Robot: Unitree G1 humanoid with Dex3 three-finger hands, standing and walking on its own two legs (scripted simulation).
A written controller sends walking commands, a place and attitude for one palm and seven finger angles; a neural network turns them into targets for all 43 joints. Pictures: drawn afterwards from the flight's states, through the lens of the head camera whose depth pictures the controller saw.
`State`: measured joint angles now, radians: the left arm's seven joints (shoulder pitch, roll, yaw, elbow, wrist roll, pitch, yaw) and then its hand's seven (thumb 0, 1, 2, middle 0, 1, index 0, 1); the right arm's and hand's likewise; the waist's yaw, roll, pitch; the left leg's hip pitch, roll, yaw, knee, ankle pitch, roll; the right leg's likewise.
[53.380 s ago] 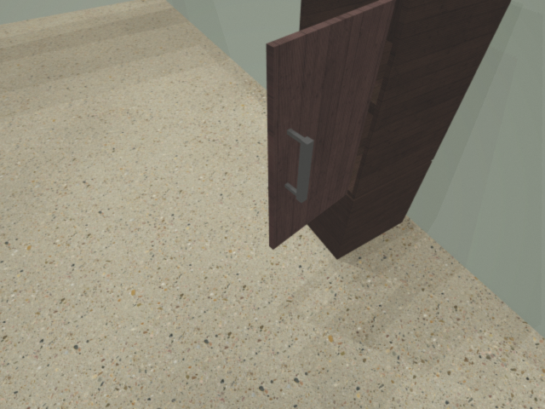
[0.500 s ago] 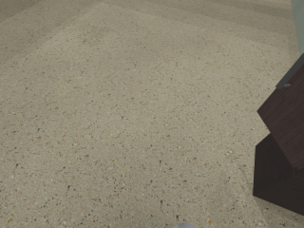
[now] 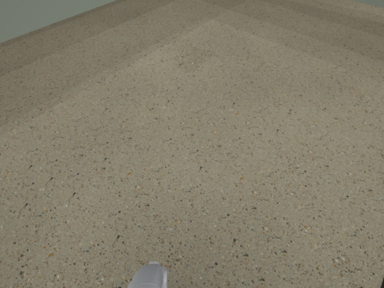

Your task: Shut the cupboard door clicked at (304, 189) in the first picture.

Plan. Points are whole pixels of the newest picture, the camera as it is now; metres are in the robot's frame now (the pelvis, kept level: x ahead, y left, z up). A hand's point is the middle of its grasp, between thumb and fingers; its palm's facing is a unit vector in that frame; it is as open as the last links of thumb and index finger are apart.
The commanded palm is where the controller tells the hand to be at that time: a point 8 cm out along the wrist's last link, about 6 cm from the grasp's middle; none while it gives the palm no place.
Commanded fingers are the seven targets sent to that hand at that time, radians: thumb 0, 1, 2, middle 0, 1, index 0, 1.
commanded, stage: walk to a spot facing it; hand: left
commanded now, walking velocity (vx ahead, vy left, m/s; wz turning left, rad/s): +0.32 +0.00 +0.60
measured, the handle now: out of the picture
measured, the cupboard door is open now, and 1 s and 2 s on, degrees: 32 32 32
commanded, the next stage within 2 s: turn to face it in 0.46 s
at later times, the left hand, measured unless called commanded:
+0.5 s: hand (90, 245) +0.24 +0.28 -0.16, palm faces +0.22 -0.95 -0.22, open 7.4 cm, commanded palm none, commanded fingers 0.00 0.90 0.90 -0.20 -0.30 -0.20 -0.30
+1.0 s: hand (117, 208) +0.34 +0.23 -0.17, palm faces +0.15 -0.96 -0.23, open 7.3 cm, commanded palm none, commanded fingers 0.00 0.90 0.90 -0.20 -0.30 -0.20 -0.30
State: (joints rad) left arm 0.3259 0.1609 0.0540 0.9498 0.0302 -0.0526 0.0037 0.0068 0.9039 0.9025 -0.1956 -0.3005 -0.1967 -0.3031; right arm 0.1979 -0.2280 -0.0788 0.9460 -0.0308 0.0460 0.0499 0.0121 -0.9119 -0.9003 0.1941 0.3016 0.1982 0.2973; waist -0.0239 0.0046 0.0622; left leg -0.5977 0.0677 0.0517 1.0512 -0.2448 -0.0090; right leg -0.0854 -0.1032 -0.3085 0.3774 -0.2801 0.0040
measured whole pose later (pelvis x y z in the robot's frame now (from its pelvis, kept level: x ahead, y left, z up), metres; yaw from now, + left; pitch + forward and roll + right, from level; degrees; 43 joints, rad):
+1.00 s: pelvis +0.32 +0.04 +0.00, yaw +5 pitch +2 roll +0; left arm 0.24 0.18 0.08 0.98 0.03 0.02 0.01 0.00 0.93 0.90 -0.20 -0.30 -0.20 -0.30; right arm 0.14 -0.18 -0.05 0.96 -0.02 0.03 -0.02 0.01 -0.91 -0.90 0.20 0.30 0.20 0.30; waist 0.01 0.00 0.07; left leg -0.45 0.04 0.01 0.87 -0.39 -0.06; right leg -0.28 0.06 0.01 0.42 -0.17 -0.06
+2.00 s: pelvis +0.40 +0.06 -0.01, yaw -32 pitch +1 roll -2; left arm 0.13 0.26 0.09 0.87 0.02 0.09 -0.04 0.01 0.91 0.90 -0.19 -0.30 -0.20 -0.30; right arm 0.23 -0.20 -0.01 0.88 -0.03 0.01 -0.03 0.01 -0.91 -0.90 0.20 0.30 0.21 0.30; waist -0.01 -0.02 0.09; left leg -0.26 0.13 0.16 0.53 -0.29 -0.01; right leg -0.45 -0.01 -0.05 1.03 -0.50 0.04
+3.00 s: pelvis +0.42 +0.00 -0.01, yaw -66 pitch +1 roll +0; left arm 0.15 0.23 0.06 0.86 0.02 0.04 -0.01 0.01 0.91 0.90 -0.20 -0.30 -0.20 -0.30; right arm 0.20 -0.29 -0.06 0.92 -0.01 0.07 -0.02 0.01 -0.91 -0.90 0.20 0.30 0.20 0.30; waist -0.02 0.05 0.10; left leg -0.46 0.10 0.05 1.10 -0.49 -0.08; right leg -0.28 0.01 -0.02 0.58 -0.31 -0.02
